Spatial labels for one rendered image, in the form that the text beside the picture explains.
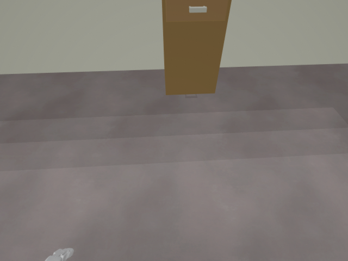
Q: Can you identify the drawer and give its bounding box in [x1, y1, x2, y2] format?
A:
[165, 0, 228, 21]

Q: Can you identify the cabinet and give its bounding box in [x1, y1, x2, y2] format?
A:
[162, 0, 232, 95]

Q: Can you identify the handle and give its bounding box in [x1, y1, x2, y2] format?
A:
[189, 6, 207, 13]

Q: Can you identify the robot left hand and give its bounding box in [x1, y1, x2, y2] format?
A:
[45, 248, 74, 261]

